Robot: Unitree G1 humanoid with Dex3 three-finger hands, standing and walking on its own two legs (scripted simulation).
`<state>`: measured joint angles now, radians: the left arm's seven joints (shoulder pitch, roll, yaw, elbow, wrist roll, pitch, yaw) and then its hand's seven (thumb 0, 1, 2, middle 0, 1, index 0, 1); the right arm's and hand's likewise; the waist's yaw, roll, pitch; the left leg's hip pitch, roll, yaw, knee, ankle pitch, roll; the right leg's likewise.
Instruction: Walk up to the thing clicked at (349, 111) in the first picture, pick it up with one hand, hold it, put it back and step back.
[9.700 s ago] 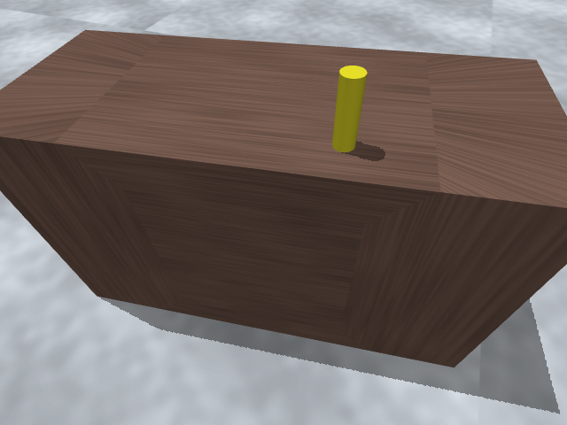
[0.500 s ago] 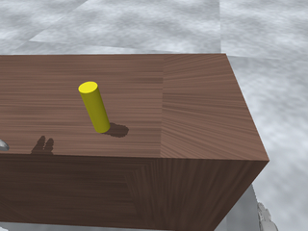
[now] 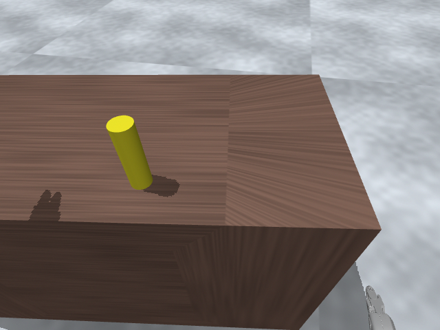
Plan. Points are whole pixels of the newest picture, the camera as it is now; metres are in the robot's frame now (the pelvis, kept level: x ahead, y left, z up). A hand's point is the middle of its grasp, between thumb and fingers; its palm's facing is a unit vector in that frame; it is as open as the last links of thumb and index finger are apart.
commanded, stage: go down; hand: left
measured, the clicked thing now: (132, 155) +0.42 +0.21 +0.11
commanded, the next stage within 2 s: approach in 1.22 s
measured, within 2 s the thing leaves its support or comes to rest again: neither
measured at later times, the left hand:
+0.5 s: hand out of the picture +0.30 +0.39 +0.21, palm faces +0.22 -0.97 -0.02, open 17.8 cm
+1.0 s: hand out of the picture +0.28 +0.39 +0.21, palm faces +0.24 -0.97 -0.03, open 17.8 cm
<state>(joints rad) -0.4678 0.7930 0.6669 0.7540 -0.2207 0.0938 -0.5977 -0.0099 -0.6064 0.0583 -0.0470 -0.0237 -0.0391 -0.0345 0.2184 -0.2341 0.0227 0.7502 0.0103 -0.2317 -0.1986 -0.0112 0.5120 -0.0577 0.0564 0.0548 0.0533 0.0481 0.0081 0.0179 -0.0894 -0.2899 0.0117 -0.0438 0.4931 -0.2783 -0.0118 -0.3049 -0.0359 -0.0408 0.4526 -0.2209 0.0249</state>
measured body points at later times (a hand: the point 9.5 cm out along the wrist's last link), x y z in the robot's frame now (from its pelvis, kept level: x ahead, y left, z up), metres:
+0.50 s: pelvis +0.00 +0.00 +0.00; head +0.00 +0.00 +0.45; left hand +0.28 +0.44 +0.22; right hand +0.16 -0.25 -0.08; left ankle -0.02 +0.13 -0.74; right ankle +0.00 -0.14 -0.74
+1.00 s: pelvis -0.01 +0.00 +0.00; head -0.02 +0.00 +0.45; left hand +0.26 +0.44 +0.22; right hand +0.15 -0.26 -0.08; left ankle -0.02 +0.13 -0.74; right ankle +0.00 -0.14 -0.74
